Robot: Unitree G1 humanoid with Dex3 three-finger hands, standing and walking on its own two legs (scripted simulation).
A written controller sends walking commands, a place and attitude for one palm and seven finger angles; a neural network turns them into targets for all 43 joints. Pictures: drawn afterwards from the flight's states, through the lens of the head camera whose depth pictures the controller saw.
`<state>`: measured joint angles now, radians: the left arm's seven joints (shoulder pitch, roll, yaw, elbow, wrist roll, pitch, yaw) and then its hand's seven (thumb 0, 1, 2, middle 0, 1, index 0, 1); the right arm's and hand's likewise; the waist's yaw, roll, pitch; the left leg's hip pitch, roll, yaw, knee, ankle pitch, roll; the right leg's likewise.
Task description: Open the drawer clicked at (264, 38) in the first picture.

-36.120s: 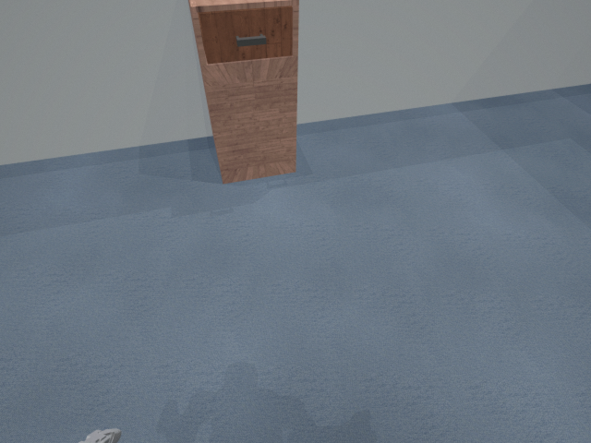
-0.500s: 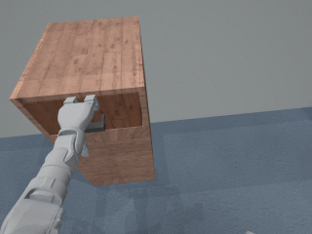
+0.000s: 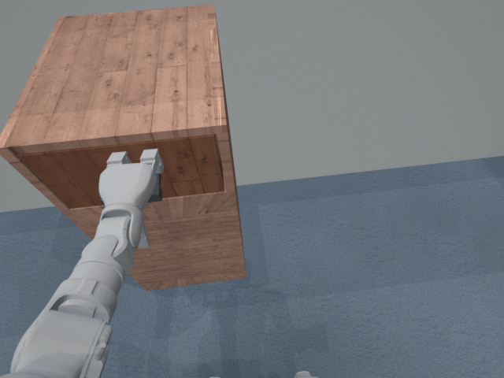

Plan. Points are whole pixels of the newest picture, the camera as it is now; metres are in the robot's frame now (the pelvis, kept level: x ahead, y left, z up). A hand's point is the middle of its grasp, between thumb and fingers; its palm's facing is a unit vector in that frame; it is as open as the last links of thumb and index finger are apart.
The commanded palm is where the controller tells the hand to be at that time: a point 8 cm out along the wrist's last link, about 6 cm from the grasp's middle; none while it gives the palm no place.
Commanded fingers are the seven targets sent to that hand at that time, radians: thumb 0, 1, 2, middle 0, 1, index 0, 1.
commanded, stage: lower the fingers behind the handle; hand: left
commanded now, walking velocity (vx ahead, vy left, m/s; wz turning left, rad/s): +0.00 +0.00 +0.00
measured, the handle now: (133, 187) +0.46 +0.24 -0.02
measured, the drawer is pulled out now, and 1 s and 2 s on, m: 0.00 0.00 0.00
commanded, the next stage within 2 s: lift the fingers back up to retry in 1.14 s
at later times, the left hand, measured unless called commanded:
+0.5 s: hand (137, 207) +0.41 +0.22 -0.02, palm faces +0.00 +0.00 -1.00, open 13.8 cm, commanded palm +0.39 +0.22 +0.02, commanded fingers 0.00 -0.50 0.30 -0.30 -1.20 -0.30 -1.20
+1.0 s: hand (138, 209) +0.41 +0.22 -0.02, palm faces +0.02 +0.00 -1.00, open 14.1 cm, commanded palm +0.38 +0.22 +0.01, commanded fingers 0.00 -0.50 0.30 -0.30 -1.20 -0.30 -1.20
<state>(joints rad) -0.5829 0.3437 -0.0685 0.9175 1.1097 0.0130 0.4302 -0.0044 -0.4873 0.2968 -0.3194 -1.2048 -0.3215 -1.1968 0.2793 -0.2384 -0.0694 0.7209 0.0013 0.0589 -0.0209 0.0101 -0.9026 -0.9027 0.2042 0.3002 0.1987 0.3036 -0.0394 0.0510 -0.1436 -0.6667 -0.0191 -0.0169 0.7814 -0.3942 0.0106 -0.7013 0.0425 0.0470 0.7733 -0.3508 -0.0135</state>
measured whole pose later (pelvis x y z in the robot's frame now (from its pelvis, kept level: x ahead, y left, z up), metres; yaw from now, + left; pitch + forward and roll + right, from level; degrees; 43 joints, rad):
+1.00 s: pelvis -0.03 +0.00 -0.03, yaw +0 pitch +20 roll +0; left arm -0.66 0.37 -0.07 0.98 1.10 0.04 0.47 0.00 -0.49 0.30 -0.32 -1.20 -0.23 -1.28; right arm 0.30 -0.25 -0.05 0.70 0.00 0.07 -0.02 0.01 -0.90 -0.90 0.20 0.30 0.20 0.30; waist -0.05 0.04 -0.18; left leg -0.87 -0.02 -0.02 0.95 -0.42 0.01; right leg -0.90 0.05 0.04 0.93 -0.37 -0.01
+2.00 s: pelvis +0.01 +0.01 +0.01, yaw +0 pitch +12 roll +0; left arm -0.50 0.34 -0.11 0.76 1.05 0.09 0.32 0.00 -0.49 0.30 -0.32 -1.20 -0.32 -1.20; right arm 0.23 -0.24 -0.05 0.68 0.02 0.08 -0.03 0.01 -0.90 -0.90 0.20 0.30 0.20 0.30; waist -0.01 0.06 -0.14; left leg -0.53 -0.03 -0.02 0.70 -0.38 0.02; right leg -0.56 0.03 0.05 0.69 -0.34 -0.01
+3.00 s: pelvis +0.00 +0.01 +0.01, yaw +0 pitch +14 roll +0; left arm -0.59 0.38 -0.08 0.89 1.07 0.02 0.37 0.00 -0.49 0.30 -0.35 -1.23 -0.34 -1.22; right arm 0.27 -0.24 -0.06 0.72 0.02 0.05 -0.03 0.01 -0.90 -0.90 0.20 0.30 0.20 0.30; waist -0.03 0.05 -0.13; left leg -0.60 -0.02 -0.02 0.73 -0.37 0.02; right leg -0.63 0.03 0.05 0.72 -0.33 -0.01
